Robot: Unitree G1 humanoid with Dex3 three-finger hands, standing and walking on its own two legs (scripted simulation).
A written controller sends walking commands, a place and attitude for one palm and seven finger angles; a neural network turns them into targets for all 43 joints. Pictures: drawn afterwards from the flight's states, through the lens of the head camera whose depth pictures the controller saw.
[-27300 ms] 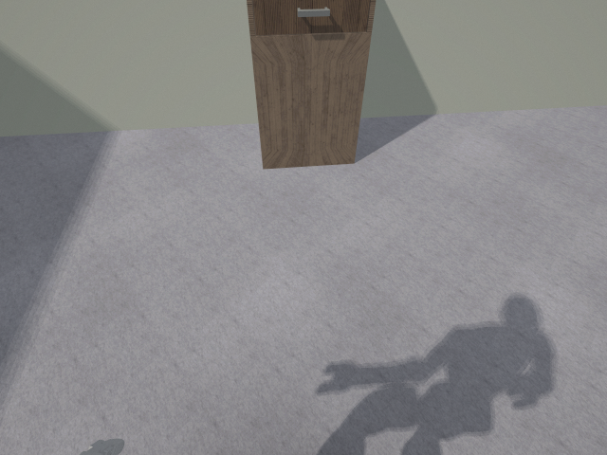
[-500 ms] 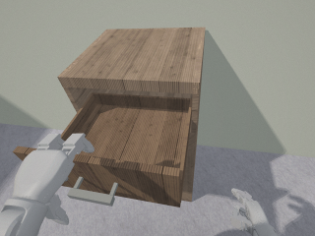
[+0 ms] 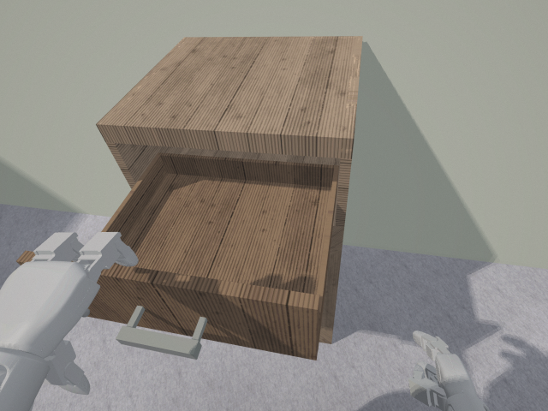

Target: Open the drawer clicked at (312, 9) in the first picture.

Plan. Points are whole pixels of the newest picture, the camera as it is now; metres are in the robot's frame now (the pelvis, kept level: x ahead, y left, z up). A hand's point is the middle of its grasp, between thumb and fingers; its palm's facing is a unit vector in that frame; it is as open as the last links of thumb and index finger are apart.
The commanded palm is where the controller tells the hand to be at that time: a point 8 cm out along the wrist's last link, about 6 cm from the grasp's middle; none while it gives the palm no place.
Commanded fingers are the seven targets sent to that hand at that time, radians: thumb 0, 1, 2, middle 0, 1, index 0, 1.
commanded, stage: draw the hand back to the body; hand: left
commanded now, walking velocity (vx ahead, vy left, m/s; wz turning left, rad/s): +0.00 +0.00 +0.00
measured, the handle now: (164, 329) +0.22 +0.21 +0.00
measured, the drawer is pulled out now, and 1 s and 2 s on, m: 0.29 0.29 0.29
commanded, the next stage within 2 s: step back with the hand held close in 0.98 s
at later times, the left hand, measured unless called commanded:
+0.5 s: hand (95, 275) +0.20 +0.23 +0.18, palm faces +0.35 -0.84 -0.41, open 11.1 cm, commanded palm +0.15 +0.27 +0.19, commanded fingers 0.00 0.44 0.70 -0.23 -0.59 -0.23 -0.59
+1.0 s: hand (93, 290) +0.19 +0.22 +0.18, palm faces +0.41 -0.81 -0.41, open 7.6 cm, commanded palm +0.14 +0.26 +0.19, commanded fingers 0.00 0.90 0.90 -0.20 -0.30 -0.20 -0.30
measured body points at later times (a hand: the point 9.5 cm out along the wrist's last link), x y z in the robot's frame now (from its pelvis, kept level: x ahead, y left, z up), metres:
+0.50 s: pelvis +0.02 +0.00 +0.01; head +0.01 -0.02 +0.46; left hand +0.18 +0.27 +0.20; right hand +0.22 -0.21 -0.08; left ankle +0.01 +0.10 -0.74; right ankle -0.02 -0.11 -0.74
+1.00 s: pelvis +0.01 -0.02 +0.01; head +0.00 -0.05 +0.46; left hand +0.16 +0.26 +0.20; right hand +0.21 -0.23 -0.08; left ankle +0.01 +0.10 -0.74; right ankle -0.02 -0.11 -0.74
